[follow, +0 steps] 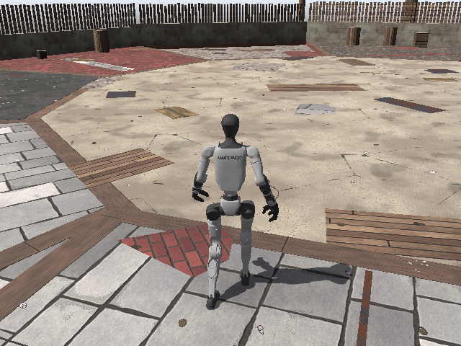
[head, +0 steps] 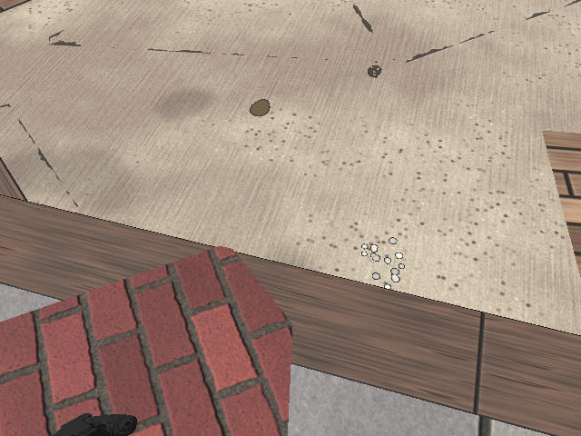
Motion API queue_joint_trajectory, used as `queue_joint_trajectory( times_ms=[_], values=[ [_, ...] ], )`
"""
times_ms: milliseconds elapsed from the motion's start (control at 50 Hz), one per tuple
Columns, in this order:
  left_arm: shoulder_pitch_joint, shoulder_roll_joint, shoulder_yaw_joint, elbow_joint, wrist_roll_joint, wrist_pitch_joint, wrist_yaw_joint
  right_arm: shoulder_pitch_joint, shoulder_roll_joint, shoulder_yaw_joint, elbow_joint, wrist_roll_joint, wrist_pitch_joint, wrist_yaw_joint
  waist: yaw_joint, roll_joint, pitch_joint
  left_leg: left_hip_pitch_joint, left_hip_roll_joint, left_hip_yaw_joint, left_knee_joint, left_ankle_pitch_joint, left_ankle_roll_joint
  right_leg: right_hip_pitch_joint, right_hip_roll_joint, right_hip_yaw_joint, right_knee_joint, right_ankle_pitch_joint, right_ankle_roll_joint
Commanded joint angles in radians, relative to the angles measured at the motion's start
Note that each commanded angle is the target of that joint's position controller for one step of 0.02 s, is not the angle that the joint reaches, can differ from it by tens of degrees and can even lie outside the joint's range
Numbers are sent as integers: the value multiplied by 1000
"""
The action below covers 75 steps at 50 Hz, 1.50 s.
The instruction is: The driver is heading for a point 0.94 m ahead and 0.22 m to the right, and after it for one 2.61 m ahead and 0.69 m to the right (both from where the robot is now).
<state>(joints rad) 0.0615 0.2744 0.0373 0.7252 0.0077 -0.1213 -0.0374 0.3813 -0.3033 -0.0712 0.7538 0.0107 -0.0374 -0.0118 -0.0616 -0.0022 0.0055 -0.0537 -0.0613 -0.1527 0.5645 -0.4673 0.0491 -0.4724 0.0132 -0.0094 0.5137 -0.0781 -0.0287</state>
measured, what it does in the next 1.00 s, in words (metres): walks ahead, turning right: left foot, then right foot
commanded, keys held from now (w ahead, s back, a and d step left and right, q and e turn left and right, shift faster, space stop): w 0.26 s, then w+e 0.74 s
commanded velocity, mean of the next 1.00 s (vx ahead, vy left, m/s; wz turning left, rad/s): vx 0.50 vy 0.00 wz -0.27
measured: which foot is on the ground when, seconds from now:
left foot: down 0.00-0.00, up 0.02-0.48, down 0.50-1.00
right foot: down 0.00-0.52, up 0.54-0.98, down 1.00-1.00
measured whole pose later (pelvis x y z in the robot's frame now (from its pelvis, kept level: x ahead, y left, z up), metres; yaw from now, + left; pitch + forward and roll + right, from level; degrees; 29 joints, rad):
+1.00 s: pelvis +0.57 -0.05 -0.01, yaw -20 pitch +2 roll +1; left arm 0.06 0.25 0.02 0.77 0.05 -0.08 -0.08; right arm 0.45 -0.23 -0.02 0.94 -0.09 -0.10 0.02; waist -0.05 -0.02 -0.02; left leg 0.19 0.08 0.32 0.27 -0.45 -0.07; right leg -0.54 0.00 -0.03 0.57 -0.05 -0.12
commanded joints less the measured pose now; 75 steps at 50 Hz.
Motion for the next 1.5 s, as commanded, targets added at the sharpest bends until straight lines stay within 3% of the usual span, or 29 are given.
queue_joint_trajectory(
  times_ms=[20, 40, 80, 160, 300, 320, 440, 500, 520, 540, 560, 580, 620, 660, 800, 960, 1000, 1020, 1040, 1060, 1080, 1160, 1200, 1280, 1320, 1360, 1400, 1440, 1500],
  values=[
    [378, 243, 83, 39, -10, -3, -3, 124, -30, 12, -74, 11, -27, -2, 136, -317, -365, -601, -43, 1, 683, -98, -25, 840, -400, 772, -191, -273, -297],
    [332, 172, 61, 32, -30, 2, -2, 40, -117, -7, -80, 29, -33, 1, 155, -187, -223, -711, 19, -44, 767, -63, -17, 753, -385, 727, -229, -431, -255],
    [216, 125, 42, 14, -9, 16, 4, -119, -118, -7, -118, 10, -41, 4, 125, -48, -35, -705, 108, 34, 690, 90, -11, 488, -305, 480, -266, -285, -204],
    [188, 99, 29, 27, -5, 6, 9, -82, -58, -3, -103, -1, -29, 9, 63, -95, -19, -591, 169, 70, 530, 188, -31, 342, -224, 290, -332, 4, -204],
    [280, 153, 40, 82, -28, 22, 27, -304, -5, 19, -163, -6, -43, 17, 127, -57, 26, -575, 148, 123, 117, 503, -66, 346, -172, 127, -359, 186, -175],
    [337, 54, 0, 91, 97, -5, -17, -235, 42, 61, -124, -145, -28, 68, 124, -74, -12, -558, 126, 147, 120, 525, -68, 350, -168, 131, -342, 81, -234],
    [374, 146, 19, 115, 53, 3, -58, -418, -42, 53, -179, -87, -28, 52, 138, -59, 48, -521, 108, 144, -43, 398, -17, 485, -251, 243, -269, 104, -224],
    [336, 134, 14, 115, 72, -2, -51, -202, -139, 21, -131, -49, -65, 41, -2, -13, -126, 19, 111, 163, -5, 552, 122, 288, -116, 151, 34, 402, -98],
    [484, -10, -30, 79, 87, -22, -44, 41, -183, 18, -81, -55, -67, 34, -20, 220, -463, 583, 373, -189, -16, 642, 372, -28, 58, 94, 379, 29, -13],
    [426, 2, -32, 83, 68, -30, -62, 228, -122, 31, -28, -74, -54, 23, -104, 232, -484, 677, 514, -509, -194, 426, 395, -268, 109, 85, 643, -488, 5],
    [259, 46, -8, 62, 45, -28, -58, 198, -120, 20, -1, -80, -69, 15, -118, 132, -158, 405, 465, -400, -260, 206, 258, -393, 22, 134, 782, -402, -31],
    [230, 44, -7, 70, 41, -27, -32, 83, -86, 28, 0, -66, -72, 11, -57, 122, -18, 172, 438, -240, -295, 139, 206, -388, -54, 101, 795, -313, -47],
    [254, 17, -19, 76, 79, -11, -17, -30, 32, 65, -16, -60, -69, 1, 28, 85, -37, 9, 398, -93, -354, 354, 195, -238, -115, 113, 704, -217, -56],
    [232, -21, -26, 69, 78, 7, -30, -91, 42, 62, -32, -70, -74, -8, 68, 81, -42, -35, 382, 15, -417, 436, 192, -188, -131, 96, 628, -237, -40],
    [70, -21, -38, 35, 47, 41, -80, -35, -33, 34, 39, -110, -91, 12, 53, 54, 26, -80, 332, 317, -472, 666, 166, -160, -114, 18, 258, 132, -28],
    [-35, 70, 10, -10, 46, 34, -44, 66, -113, 11, 141, -98, -74, 21, 54, 88, 69, 217, 385, 394, -309, 917, 111, -135, -3, -45, 69, -10, -85],
    [77, 137, 43, 11, 21, 9, -24, 63, -136, 9, 144, -112, -74, 22, 121, 75, -19, 121, 333, 456, -73, 1124, 63, 163, 91, -90, 51, 58, -143],
    [262, 199, 73, 57, 26, 4, 3, 116, -74, 31, 132, -144, -84, 26, 140, -18, -195, -117, 280, 462, 200, 943, -12, 549, 60, 15, 179, 202, -237],
    [508, 227, 80, 106, 30, 18, 23, 164, 27, 80, 89, -166, -97, 59, 195, -184, -440, -496, 134, 381, 488, 218, -97, 1028, -167, 502, 38, 9, -433],
    [622, 191, 70, 169, 46, 16, 17, -15, -19, 68, 92, -103, -89, 91, 295, -45, -336, -708, 38, 205, 681, -64, -72, 1050, -240, 716, -143, -79, -387],
    [564, 211, 86, 176, 45, -7, 16, -164, -17, 64, 45, -70, -94, 86, 290, -31, -109, -839, 84, 87, 717, -31, -39, 876, -215, 616, -192, -181, -294],
    [269, 39, 8, 126, 22, -29, -8, -150, 13, 82, 10, -108, -76, 7, 63, -35, -27, -512, 186, 40, 617, 78, -34, 216, -167, 457, -260, -46, -293],
    [186, 64, 8, 81, 24, -37, -16, -144, -5, 82, -3, -97, -52, -2, 28, -20, -16, -448, 174, 67, 509, 83, -61, 83, -144, 413, -318, -77, -285],
    [219, 123, 20, 58, 84, -18, -33, -158, 68, 117, -33, -109, -42, 25, 38, -42, -5, -153, 120, 162, 393, 478, -72, -211, -27, 266, -219, -55, -217],
    [295, 94, 18, 75, 93, -32, -12, -201, 6, 106, -55, -109, -52, 42, 94, -13, 11, -475, 183, -1, 302, 621, -78, 75, -85, 377, -62, -125, -230],
    [579, 40, 10, 168, 52, -29, 34, -365, -20, 98, -86, -121, -54, 44, 264, -22, 32, -1002, 213, -14, 106, 642, -91, 607, -158, 486, 133, -219, -240],
    [668, -3, -9, 188, 21, -7, 56, -441, 21, 111, -70, -115, -58, 54, 333, 20, 51, -960, 215, 43, -163, 866, -67, 530, -92, 432, 233, -302, -214],
    [533, 92, -19, 172, 77, 17, -8, -438, 38, 114, -90, -102, -39, 68, 226, -60, 95, -408, 158, 176, -10, 1021, -45, -77, -57, 396, 119, -386, -241],
    [454, 113, -26, 131, 44, -7, -13, -350, -69, 82, -64, -109, -23, 65, 151, -25, 142, -359, 196, 156, -27, 802, -49, -27, -103, 425, 202, -410, -172]
  ],
)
